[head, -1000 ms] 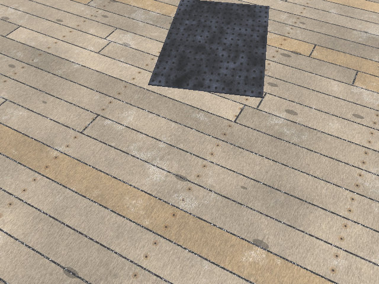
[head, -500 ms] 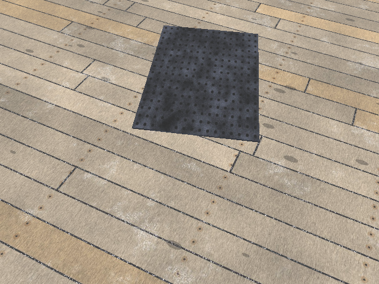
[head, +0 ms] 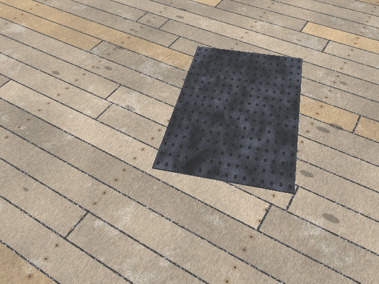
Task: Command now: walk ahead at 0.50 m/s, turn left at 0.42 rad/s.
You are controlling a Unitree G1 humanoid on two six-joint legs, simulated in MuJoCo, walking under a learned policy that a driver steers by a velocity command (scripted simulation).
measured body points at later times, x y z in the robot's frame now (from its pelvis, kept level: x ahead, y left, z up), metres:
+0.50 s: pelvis +0.25 +0.07 -0.01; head +0.28 +0.09 +0.44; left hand +0.27 +0.34 -0.14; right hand +0.39 -0.18 -0.14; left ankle +0.26 +0.10 -0.74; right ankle +0.23 -0.12 -0.64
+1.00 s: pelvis +0.46 +0.09 -0.02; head +0.51 +0.10 +0.43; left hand +0.47 +0.40 -0.11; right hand +0.66 -0.13 -0.15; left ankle +0.31 +0.12 -0.66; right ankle +0.60 +0.07 -0.74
